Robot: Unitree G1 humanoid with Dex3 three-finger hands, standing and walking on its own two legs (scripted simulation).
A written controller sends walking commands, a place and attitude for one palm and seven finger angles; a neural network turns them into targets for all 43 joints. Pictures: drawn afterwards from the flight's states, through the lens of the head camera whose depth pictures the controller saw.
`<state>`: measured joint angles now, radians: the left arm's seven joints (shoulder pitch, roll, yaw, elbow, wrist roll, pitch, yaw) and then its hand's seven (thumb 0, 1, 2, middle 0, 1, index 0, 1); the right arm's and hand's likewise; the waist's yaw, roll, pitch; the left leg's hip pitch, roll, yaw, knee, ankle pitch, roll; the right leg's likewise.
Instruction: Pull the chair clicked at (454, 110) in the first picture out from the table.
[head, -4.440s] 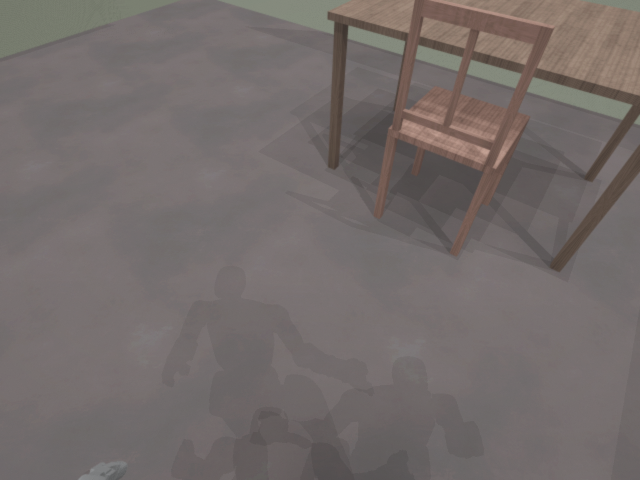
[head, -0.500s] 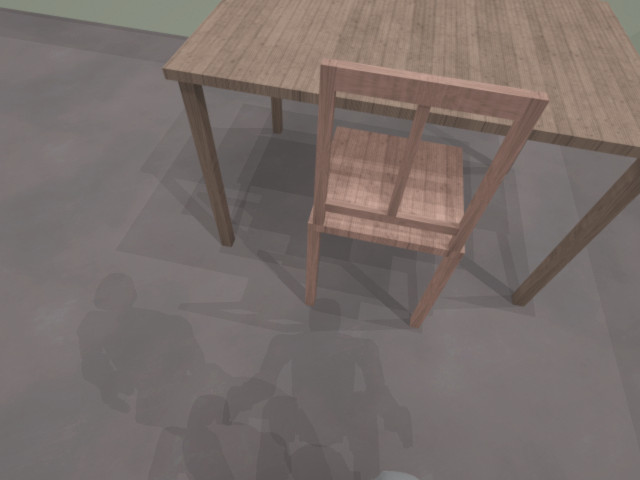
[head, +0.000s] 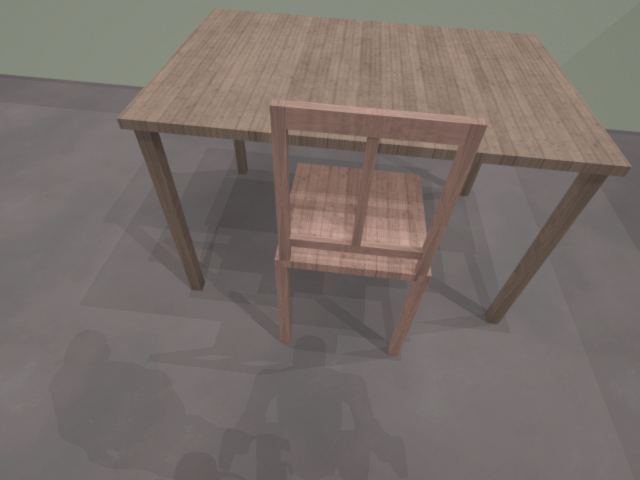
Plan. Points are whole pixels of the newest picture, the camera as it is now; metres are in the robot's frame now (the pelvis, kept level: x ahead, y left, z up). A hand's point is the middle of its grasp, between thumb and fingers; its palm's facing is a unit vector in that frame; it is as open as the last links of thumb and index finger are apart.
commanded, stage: take the last steps up to it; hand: left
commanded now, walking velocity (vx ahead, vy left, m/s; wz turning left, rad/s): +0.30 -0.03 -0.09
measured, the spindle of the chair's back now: (363, 195) +0.68 -0.06 -0.07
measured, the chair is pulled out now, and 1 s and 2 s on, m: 0.00 0.00 0.00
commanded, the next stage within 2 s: come to a stop and stand still in 0.52 s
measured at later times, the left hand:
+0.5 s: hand (243, 427) +0.23 +0.13 -0.17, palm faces -0.04 -0.98 -0.20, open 7.3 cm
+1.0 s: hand (242, 429) +0.23 +0.13 -0.18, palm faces +0.02 -0.98 -0.17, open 7.3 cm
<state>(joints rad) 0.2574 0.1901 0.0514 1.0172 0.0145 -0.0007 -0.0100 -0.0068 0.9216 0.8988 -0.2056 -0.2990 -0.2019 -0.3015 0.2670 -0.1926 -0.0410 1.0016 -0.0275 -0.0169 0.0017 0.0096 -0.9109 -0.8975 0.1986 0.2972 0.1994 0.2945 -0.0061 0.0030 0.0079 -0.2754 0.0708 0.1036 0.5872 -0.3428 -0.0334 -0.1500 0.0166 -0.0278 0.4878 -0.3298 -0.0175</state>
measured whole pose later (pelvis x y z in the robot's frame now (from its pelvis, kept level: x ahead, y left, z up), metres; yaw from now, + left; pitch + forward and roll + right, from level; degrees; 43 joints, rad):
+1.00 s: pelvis +0.23 -0.04 +0.00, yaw -3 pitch -1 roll +0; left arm 0.26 0.16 0.01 1.09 0.01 0.03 0.03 0.00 0.92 0.90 -0.20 -0.30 -0.20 -0.30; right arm 0.12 -0.13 -0.01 1.04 0.00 0.01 -0.04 0.01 -0.92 -0.90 0.20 0.30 0.20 0.29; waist 0.04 -0.03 0.06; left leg -0.26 0.02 0.11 0.46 -0.19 0.03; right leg -0.19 -0.05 -0.14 0.49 -0.29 -0.01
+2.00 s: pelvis +0.25 -0.04 +0.00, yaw -3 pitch -1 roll +0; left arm 0.32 0.12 0.00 1.07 0.01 -0.01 0.05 0.01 0.92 0.90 -0.20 -0.30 -0.20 -0.30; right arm 0.32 -0.15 0.01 1.09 -0.01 -0.02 -0.03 0.03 -0.93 -0.90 0.20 0.30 0.20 0.29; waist -0.01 0.02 0.01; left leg -0.25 0.02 0.07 0.58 -0.31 0.02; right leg -0.18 -0.04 -0.14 0.55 -0.36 -0.01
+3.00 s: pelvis +0.19 -0.05 -0.09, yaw -4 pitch +12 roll +0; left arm 0.39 0.17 0.14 0.17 -0.24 -0.54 -0.30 0.00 0.62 0.77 -0.17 -0.25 -0.17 -0.26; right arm 0.13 -0.25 -0.07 0.52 0.03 -0.22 -0.01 0.01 -0.91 -0.90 0.20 0.30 0.20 0.30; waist -0.01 -0.03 -0.14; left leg -0.90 0.06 0.06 1.15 -0.45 0.01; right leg -0.84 -0.04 -0.11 1.17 -0.54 -0.04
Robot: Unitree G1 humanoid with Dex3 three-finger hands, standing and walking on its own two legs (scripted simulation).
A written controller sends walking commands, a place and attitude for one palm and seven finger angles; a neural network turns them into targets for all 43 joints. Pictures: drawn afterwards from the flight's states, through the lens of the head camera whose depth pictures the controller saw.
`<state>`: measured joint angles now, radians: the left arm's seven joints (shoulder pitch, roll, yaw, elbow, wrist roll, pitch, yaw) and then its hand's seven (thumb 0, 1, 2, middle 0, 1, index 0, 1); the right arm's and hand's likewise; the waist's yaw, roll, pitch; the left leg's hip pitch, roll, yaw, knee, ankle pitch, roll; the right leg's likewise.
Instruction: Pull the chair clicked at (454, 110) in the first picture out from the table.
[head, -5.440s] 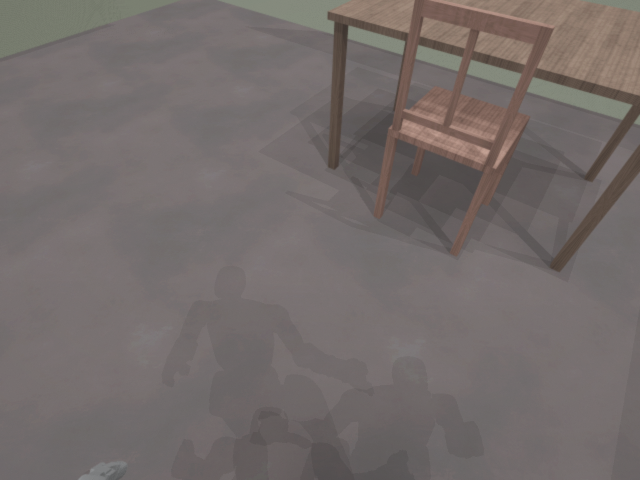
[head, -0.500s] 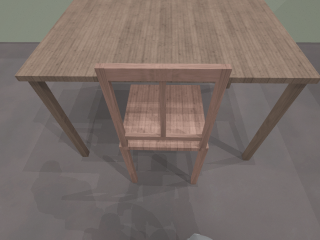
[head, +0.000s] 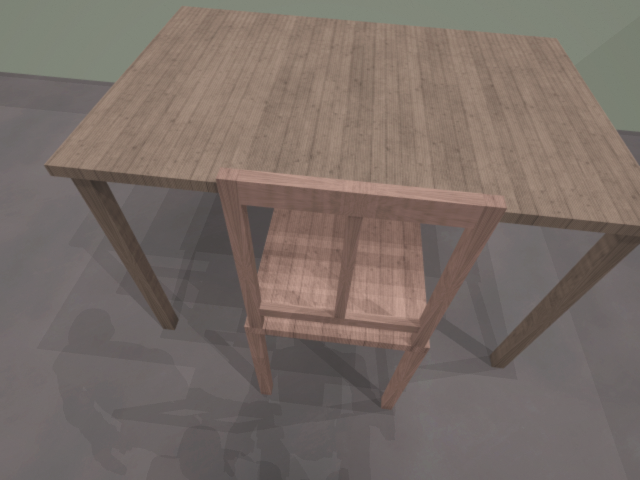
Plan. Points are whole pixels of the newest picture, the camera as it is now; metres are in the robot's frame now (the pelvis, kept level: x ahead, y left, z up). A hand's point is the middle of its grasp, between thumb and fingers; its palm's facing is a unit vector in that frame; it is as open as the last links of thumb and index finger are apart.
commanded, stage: come to a stop and stand still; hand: left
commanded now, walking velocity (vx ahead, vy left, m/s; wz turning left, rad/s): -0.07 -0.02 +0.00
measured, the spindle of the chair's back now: (346, 271) +0.45 +0.00 -0.08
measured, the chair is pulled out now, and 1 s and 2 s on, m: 0.00 0.00 0.00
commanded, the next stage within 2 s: look again from close up in 0.60 s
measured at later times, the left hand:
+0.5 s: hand out of the picture +0.01 +0.15 -0.17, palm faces +0.02 -0.98 -0.19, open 7.3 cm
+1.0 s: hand out of the picture +0.02 +0.17 -0.18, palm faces +0.04 -0.98 -0.20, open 7.3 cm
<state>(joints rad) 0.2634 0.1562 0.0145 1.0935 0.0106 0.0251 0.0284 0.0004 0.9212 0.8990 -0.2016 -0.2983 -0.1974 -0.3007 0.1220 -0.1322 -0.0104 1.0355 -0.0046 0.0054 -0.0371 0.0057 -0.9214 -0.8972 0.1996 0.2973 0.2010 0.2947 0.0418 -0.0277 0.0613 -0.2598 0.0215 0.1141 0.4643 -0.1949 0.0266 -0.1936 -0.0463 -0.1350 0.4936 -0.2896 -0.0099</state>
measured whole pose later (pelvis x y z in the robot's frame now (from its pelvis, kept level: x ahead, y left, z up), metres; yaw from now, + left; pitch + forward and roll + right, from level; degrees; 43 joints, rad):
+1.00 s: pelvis +0.02 +0.00 -0.01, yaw +0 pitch -1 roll +0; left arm 0.32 0.12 0.00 1.07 0.01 -0.01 0.05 0.01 0.92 0.90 -0.20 -0.30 -0.20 -0.30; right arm 0.32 -0.15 0.01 1.09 -0.01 -0.02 -0.03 0.03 -0.93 -0.90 0.20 0.30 0.20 0.29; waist -0.01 0.02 0.01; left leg -0.25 0.02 0.07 0.58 -0.31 0.02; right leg -0.18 -0.04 -0.14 0.55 -0.36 -0.01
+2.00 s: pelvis -0.04 -0.01 -0.09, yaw -1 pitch +12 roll +0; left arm 0.39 0.17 0.14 0.17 -0.24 -0.54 -0.30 0.00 0.62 0.77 -0.17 -0.25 -0.17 -0.26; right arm 0.13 -0.25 -0.07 0.52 0.03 -0.22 -0.01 0.01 -0.91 -0.90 0.20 0.30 0.20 0.30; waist -0.01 -0.03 -0.14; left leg -0.90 0.06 0.06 1.15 -0.45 0.01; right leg -0.84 -0.04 -0.11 1.17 -0.54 -0.04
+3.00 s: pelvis -0.02 +0.01 -0.08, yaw +0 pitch +14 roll -3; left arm 0.32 0.24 0.18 0.06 -0.25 -0.42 -0.25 -0.01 -0.46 0.31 -0.07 -0.08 -0.06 -0.09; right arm 0.20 -0.22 0.02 0.52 0.03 -0.19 -0.05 0.02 -0.90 -0.90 0.20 0.30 0.20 0.30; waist -0.01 0.03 -0.12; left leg -0.90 0.05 0.03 1.11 -0.47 0.03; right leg -0.80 -0.04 -0.14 1.07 -0.52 -0.01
